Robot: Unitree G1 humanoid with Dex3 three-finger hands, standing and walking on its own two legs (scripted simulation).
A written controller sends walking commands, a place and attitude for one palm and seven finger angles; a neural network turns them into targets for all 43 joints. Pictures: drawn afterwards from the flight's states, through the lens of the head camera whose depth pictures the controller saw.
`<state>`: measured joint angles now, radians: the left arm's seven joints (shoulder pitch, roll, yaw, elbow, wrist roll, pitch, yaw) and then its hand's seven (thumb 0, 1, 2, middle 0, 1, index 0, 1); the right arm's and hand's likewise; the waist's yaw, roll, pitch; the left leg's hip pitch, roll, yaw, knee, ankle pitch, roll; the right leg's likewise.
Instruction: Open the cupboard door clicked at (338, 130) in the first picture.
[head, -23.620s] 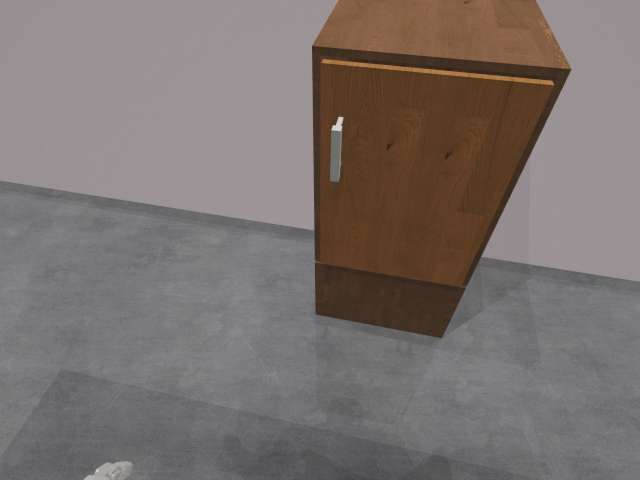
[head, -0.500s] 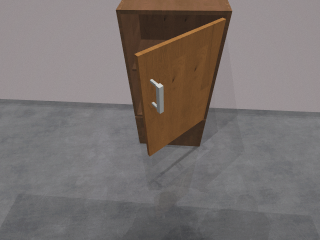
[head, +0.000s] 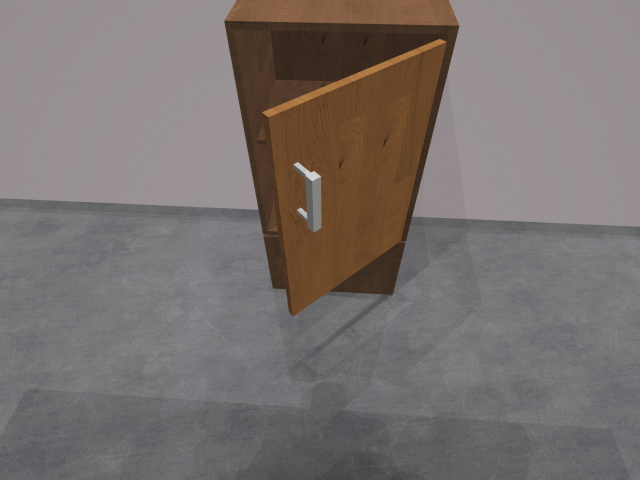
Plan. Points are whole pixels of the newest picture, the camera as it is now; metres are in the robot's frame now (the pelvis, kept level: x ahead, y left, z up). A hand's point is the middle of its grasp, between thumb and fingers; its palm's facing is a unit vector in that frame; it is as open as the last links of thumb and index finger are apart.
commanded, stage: look to check the result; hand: left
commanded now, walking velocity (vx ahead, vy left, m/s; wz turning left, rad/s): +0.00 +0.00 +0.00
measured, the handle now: (307, 197) +0.58 +0.06 -0.01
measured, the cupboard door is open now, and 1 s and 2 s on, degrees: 43 43 43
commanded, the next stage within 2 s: walk to a spot facing it in 0.50 s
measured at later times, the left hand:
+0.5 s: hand out of the picture +0.02 +0.17 -0.17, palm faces +0.04 -0.98 -0.19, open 7.4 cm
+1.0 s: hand out of the picture +0.06 +0.19 -0.18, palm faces -0.07 -0.97 -0.24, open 7.4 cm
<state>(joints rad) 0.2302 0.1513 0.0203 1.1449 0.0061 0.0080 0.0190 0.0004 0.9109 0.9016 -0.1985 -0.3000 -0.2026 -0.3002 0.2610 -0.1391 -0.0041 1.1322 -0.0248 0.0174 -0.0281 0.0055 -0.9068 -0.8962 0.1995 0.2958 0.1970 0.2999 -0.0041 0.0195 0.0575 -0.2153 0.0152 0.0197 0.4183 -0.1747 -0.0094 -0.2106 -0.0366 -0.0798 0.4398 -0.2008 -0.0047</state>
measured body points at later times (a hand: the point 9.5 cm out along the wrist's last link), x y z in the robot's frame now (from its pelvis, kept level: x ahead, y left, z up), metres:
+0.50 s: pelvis +0.01 +0.00 +0.00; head +0.03 -0.01 +0.45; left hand +0.02 +0.22 -0.16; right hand +0.01 -0.22 -0.17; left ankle +0.03 +0.13 -0.74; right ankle +0.02 -0.12 -0.74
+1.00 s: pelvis +0.01 -0.01 -0.01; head +0.05 -0.03 +0.44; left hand +0.07 +0.24 -0.16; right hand +0.00 -0.25 -0.17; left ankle +0.03 +0.12 -0.74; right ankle +0.00 -0.11 -0.72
